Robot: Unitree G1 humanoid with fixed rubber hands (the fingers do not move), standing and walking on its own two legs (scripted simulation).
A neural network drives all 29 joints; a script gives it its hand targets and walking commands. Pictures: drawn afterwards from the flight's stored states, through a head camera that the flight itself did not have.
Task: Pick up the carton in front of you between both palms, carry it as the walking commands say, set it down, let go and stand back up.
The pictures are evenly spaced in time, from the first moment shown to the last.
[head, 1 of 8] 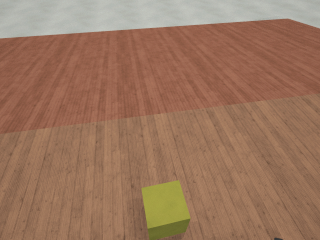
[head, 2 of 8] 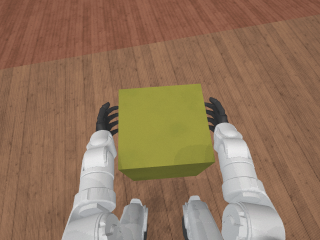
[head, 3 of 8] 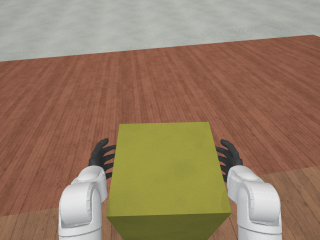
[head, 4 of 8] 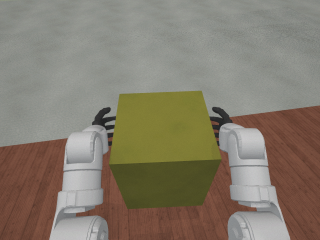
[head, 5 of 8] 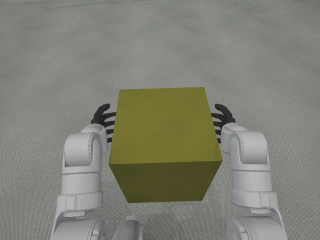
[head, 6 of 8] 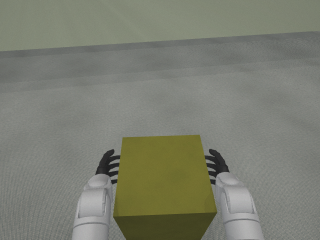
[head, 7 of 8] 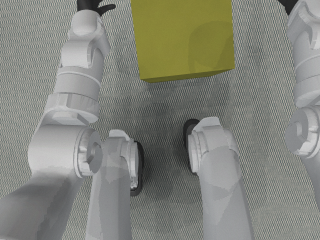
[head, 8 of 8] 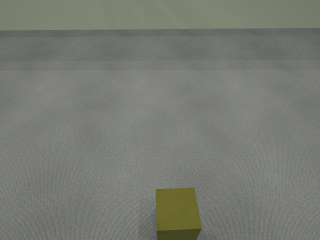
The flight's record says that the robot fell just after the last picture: no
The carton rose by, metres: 0.69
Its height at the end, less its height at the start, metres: -0.41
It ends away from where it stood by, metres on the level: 5.83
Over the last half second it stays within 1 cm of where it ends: yes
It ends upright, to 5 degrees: yes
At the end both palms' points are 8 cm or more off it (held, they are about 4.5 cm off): yes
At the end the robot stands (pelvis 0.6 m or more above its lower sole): yes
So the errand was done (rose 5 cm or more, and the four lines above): yes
